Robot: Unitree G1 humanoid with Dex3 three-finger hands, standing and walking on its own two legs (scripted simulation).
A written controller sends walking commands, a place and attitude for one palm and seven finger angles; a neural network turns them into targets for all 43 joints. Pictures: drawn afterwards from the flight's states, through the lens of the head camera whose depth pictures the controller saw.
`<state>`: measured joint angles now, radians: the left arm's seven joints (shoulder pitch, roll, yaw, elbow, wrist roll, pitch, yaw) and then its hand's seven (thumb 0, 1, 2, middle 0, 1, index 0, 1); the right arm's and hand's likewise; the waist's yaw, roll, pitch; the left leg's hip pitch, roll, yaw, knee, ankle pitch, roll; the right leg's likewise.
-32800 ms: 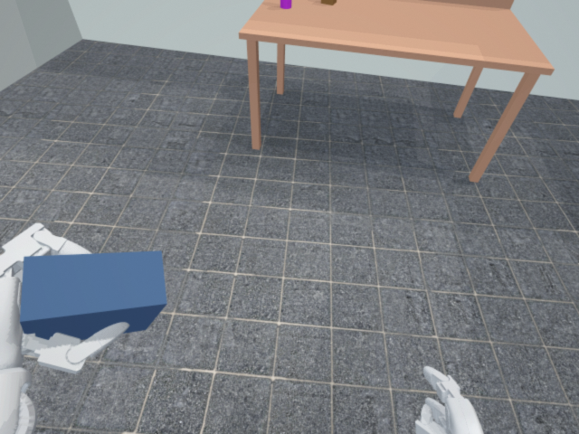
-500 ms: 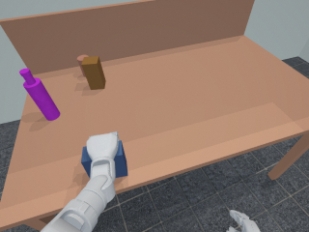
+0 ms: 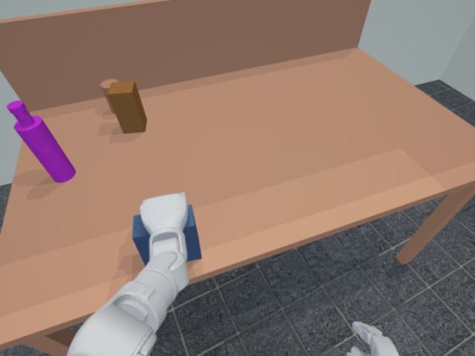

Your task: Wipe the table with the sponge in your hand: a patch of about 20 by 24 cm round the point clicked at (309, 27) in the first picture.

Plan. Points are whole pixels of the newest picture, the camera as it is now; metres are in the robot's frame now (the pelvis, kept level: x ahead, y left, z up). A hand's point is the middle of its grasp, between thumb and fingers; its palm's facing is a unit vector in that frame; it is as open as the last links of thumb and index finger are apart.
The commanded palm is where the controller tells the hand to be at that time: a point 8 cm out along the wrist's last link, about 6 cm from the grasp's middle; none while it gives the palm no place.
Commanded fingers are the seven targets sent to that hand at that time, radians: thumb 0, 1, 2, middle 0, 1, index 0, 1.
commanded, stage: wipe forward along the third lane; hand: left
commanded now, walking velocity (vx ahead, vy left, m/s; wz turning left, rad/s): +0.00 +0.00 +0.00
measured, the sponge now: (170, 243) +0.35 +0.17 -0.06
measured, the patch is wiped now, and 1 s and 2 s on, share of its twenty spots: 0.80 1.00 1.00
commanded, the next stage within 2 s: wipe back along the third lane in 1.40 s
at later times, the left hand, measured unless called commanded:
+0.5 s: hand (169, 203) +0.42 +0.18 -0.02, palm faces -0.10 +0.02 -0.99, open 9.8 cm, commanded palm +0.41 +0.18 +0.01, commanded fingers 0.00 0.10 1.30 -1.20 -1.60 -1.20 -1.60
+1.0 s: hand (164, 189) +0.46 +0.20 -0.02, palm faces -0.09 +0.02 -1.00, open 9.8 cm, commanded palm +0.45 +0.19 +0.01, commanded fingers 0.00 0.10 1.30 -1.20 -1.60 -1.20 -1.60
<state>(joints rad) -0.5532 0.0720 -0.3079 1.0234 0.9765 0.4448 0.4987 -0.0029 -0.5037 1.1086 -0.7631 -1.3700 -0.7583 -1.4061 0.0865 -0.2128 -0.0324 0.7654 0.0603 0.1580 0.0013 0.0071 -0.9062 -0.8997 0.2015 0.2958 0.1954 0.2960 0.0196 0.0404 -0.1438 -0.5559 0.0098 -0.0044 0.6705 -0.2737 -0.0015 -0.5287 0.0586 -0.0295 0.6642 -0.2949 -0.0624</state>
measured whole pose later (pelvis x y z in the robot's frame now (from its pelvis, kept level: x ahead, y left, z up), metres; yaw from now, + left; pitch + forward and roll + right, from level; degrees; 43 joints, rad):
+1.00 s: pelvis -0.01 +0.03 -0.03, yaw -2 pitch +20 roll -2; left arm -0.99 0.23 -0.14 1.37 0.99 0.45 0.51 0.00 -0.52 1.11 -0.78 -1.36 -0.78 -1.39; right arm 0.19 -0.23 -0.01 0.77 0.04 0.06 0.02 0.00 -0.90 -0.90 0.20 0.30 0.20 0.30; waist -0.13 0.03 -0.19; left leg -0.89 0.01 0.01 0.85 -0.31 0.03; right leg -0.85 0.06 -0.02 0.80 -0.31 -0.03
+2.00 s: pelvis +0.03 +0.04 -0.02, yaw -3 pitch +21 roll -3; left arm -0.92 0.22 -0.21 1.24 0.97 0.46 0.49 -0.01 -0.48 1.11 -0.72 -1.43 -0.71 -1.46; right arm 0.23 -0.21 -0.03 0.77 0.04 0.13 0.07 0.00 -0.91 -0.90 0.20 0.30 0.20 0.30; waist -0.08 0.03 -0.20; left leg -0.83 0.01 0.02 0.83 -0.37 0.05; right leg -0.77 0.06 -0.01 0.74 -0.34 -0.01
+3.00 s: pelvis +0.02 +0.02 +0.00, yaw -1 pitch +12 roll -1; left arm -0.60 0.07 -0.32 1.08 0.96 0.47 0.55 -0.01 -0.47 1.10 -0.71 -1.43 -0.71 -1.47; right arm 0.15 -0.21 -0.04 0.78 0.05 0.18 0.05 0.01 -0.91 -0.90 0.20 0.30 0.20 0.30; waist 0.00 0.03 -0.18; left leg -0.59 0.00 0.01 0.69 -0.31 0.03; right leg -0.55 0.05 -0.01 0.64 -0.30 -0.03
